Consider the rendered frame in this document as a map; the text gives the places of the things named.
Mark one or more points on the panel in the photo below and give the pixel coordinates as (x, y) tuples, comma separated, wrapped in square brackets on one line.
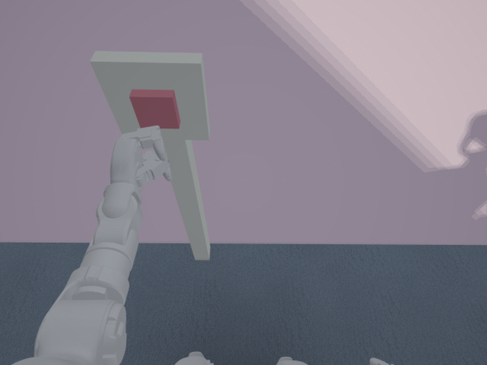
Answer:
[(120, 72)]

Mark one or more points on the robot right shin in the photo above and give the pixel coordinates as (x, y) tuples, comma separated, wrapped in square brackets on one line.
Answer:
[(284, 358)]

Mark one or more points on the robot left hand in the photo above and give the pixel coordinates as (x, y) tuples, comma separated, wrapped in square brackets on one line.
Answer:
[(129, 165)]

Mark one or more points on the left robot upper arm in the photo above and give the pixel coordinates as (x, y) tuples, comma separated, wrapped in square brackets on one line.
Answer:
[(82, 332)]

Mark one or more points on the button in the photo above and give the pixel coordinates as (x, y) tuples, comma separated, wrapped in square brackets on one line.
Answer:
[(155, 107)]

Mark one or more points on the robot left shin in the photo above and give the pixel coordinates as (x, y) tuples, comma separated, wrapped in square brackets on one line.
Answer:
[(195, 354)]

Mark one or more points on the robot shin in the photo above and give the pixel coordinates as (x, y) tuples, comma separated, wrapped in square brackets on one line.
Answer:
[(195, 354), (284, 358)]

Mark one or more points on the robot left forearm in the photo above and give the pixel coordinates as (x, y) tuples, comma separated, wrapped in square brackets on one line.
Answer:
[(104, 271)]

